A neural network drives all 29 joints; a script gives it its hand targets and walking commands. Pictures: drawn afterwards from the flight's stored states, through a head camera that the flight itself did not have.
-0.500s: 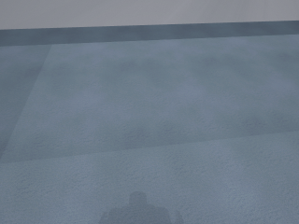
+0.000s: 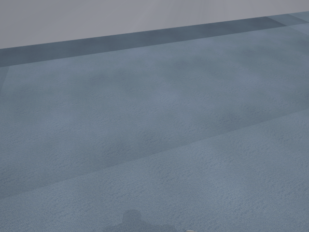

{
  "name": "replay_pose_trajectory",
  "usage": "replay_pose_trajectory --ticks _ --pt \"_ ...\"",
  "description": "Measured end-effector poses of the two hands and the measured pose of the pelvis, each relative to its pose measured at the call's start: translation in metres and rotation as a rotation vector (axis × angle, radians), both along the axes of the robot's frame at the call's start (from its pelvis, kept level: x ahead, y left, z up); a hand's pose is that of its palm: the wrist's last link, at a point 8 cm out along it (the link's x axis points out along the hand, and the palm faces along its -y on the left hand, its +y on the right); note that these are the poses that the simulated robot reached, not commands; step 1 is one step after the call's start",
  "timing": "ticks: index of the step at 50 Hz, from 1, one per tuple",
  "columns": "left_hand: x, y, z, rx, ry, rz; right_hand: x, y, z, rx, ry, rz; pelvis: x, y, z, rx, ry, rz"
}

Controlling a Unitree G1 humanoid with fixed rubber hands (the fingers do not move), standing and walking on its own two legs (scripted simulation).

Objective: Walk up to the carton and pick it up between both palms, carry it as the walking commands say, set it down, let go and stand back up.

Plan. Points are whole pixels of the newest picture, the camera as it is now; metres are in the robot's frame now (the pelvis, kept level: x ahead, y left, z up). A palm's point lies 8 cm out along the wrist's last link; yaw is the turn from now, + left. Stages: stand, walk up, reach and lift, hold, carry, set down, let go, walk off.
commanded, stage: walk up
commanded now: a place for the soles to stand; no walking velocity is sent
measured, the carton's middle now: out of the picture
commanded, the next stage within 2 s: none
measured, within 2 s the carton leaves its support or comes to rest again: neither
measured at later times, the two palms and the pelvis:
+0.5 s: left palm (151, 170) +0.35 +0.02 -0.10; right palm out of the picture +0.21 -0.48 -0.10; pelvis +0.18 -0.19 +0.00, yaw -26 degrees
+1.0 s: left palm (222, 95) +0.76 -0.30 -0.10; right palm out of the picture +0.23 -0.46 -0.09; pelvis +0.46 -0.33 +0.01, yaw -56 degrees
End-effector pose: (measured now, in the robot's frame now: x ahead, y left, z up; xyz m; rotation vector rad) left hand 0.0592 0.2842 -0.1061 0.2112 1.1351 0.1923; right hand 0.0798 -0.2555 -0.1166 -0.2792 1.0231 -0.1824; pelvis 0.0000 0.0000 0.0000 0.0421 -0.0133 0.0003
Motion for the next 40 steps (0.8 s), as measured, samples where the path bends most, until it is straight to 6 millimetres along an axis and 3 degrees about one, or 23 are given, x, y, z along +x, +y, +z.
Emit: replay_pose_trajectory --ticks 3,6,12,14,15,18,23,26,28,32,36,38,40 --pt "0.063 -0.008 0.016 0.015 -0.056 -0.112 -0.005 -0.029 0.005 -0.026 -0.034 -0.058 0.014 -0.014 0.001 -0.006 -0.015 -0.078" --pt "0.135 -0.040 0.030 0.019 -0.133 -0.231 -0.015 -0.059 0.004 -0.039 -0.029 -0.126 0.033 -0.035 0.000 -0.013 -0.025 -0.145" --pt "0.277 -0.158 0.038 -0.002 -0.309 -0.449 -0.047 -0.127 -0.025 -0.025 0.104 -0.294 0.087 -0.099 -0.020 -0.008 -0.018 -0.243" --pt "0.310 -0.196 0.029 0.006 -0.361 -0.484 -0.050 -0.153 -0.042 -0.018 0.161 -0.318 0.106 -0.126 -0.036 -0.010 -0.004 -0.263" --pt "0.318 -0.211 0.024 0.013 -0.361 -0.495 -0.045 -0.165 -0.047 -0.008 0.170 -0.320 0.111 -0.135 -0.041 -0.017 0.003 -0.285" --pt "0.314 -0.238 0.011 0.025 -0.279 -0.496 0.004 -0.190 -0.039 0.019 0.065 -0.294 0.128 -0.153 -0.036 -0.033 0.019 -0.338" --pt "0.293 -0.256 0.006 -0.001 -0.117 -0.488 0.100 -0.212 0.003 0.024 -0.130 -0.251 0.166 -0.180 -0.012 -0.044 0.011 -0.423" --pt "0.299 -0.265 0.006 -0.024 -0.055 -0.503 0.140 -0.225 0.024 0.022 -0.191 -0.273 0.195 -0.194 -0.002 -0.040 0.001 -0.481" --pt "0.313 -0.272 0.006 -0.032 -0.027 -0.523 0.163 -0.236 0.036 0.010 -0.226 -0.299 0.218 -0.203 0.003 -0.036 -0.005 -0.520" --pt "0.371 -0.288 0.007 -0.036 -0.023 -0.585 0.204 -0.259 0.057 -0.036 -0.304 -0.367 0.268 -0.220 0.006 -0.028 -0.011 -0.599" --pt "0.459 -0.315 -0.003 -0.032 -0.067 -0.687 0.235 -0.280 0.058 -0.101 -0.356 -0.467 0.328 -0.237 -0.007 -0.032 -0.006 -0.675" --pt "0.509 -0.337 -0.016 -0.028 -0.090 -0.768 0.237 -0.288 0.044 -0.147 -0.354 -0.539 0.356 -0.244 -0.023 -0.029 0.007 -0.722" --pt "0.552 -0.370 -0.019 -0.038 -0.111 -0.848 0.223 -0.283 0.033 -0.151 -0.287 -0.637 0.375 -0.253 -0.025 -0.010 0.005 -0.771"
